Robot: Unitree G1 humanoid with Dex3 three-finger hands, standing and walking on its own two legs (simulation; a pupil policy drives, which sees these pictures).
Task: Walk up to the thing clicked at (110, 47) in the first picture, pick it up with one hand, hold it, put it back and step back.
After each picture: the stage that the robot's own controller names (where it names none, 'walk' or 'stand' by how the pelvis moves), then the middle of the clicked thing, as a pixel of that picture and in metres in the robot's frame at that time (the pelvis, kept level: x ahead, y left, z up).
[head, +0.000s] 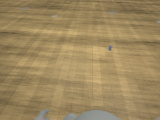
stand; (110, 48) +1.62 -0.46 -0.72
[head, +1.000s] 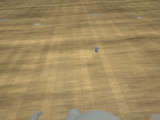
walk; (96, 49) +1.54 -0.03 -0.70
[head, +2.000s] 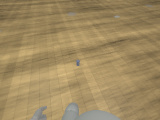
walk; (78, 62) +1.01 +0.25 -0.71
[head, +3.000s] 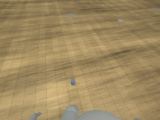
walk; (73, 82) +0.58 +0.23 -0.69
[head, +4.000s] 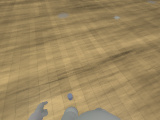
walk; (70, 96) +0.34 +0.21 -0.69
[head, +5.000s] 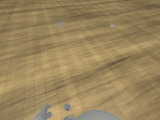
stand; (67, 107) +0.27 +0.24 -0.72
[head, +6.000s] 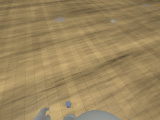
stand; (68, 104) +0.27 +0.23 -0.72
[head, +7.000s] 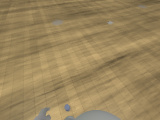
stand; (67, 107) +0.24 +0.24 -0.72
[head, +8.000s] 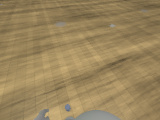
stand; (67, 108) +0.26 +0.23 -0.73
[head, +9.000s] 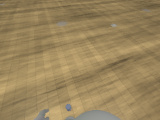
stand; (68, 107) +0.27 +0.23 -0.73
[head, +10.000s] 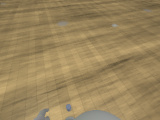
go down; (68, 107) +0.26 +0.22 -0.73
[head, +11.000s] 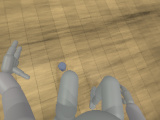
go down; (62, 67) +0.38 +0.22 -0.34
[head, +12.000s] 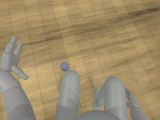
go down; (64, 67) +0.37 +0.22 -0.31
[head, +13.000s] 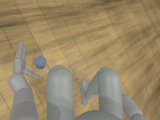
close in; (40, 63) +0.36 +0.25 -0.22
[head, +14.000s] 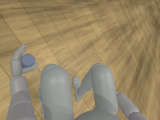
close; (27, 62) +0.37 +0.26 -0.22
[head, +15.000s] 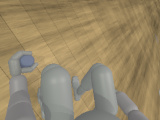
lift; (26, 62) +0.36 +0.26 -0.22
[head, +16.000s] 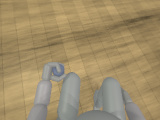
lift; (58, 72) +0.30 +0.22 -0.06
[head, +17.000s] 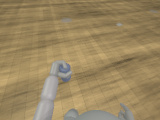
hold; (65, 72) +0.33 +0.17 +0.05
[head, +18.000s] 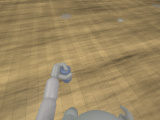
hold; (66, 74) +0.33 +0.17 +0.01
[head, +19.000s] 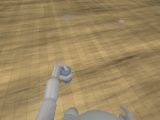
hold; (66, 75) +0.32 +0.17 +0.01
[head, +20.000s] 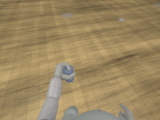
crouch; (69, 74) +0.33 +0.15 +0.01
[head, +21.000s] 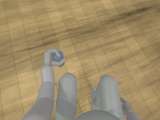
lower; (59, 59) +0.41 +0.20 -0.10
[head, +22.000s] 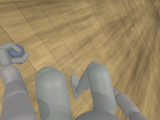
lower; (18, 55) +0.41 +0.28 -0.22
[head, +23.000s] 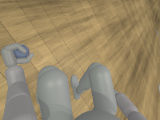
lower; (22, 54) +0.40 +0.27 -0.22
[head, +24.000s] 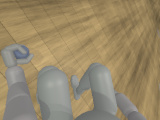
lower; (22, 55) +0.40 +0.27 -0.22
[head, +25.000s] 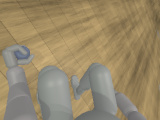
lower; (23, 55) +0.40 +0.27 -0.22
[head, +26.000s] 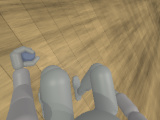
loosen; (28, 57) +0.39 +0.26 -0.22
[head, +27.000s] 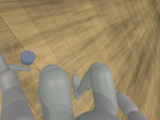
withdraw; (27, 58) +0.38 +0.25 -0.22
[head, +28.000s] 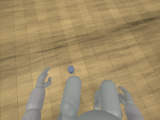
walk; (71, 69) +0.40 +0.19 -0.41
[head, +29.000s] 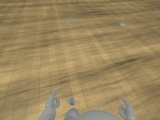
stand; (72, 101) +0.33 +0.17 -0.66
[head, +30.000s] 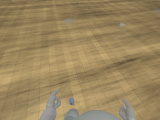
stand; (71, 101) +0.34 +0.18 -0.67
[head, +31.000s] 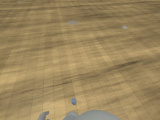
stand; (74, 101) +0.35 +0.17 -0.71
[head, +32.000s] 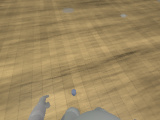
walk; (73, 92) +0.37 +0.15 -0.70
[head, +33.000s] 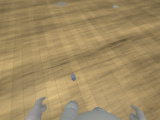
walk; (73, 77) +0.56 +0.20 -0.70
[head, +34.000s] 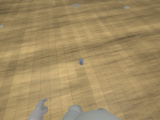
walk; (81, 61) +0.91 +0.19 -0.70
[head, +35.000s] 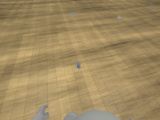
stand; (78, 65) +0.95 +0.20 -0.71
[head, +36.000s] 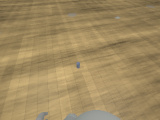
stand; (78, 65) +0.98 +0.21 -0.72
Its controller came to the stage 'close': yes
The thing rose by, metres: 0.72
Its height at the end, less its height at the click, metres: +0.00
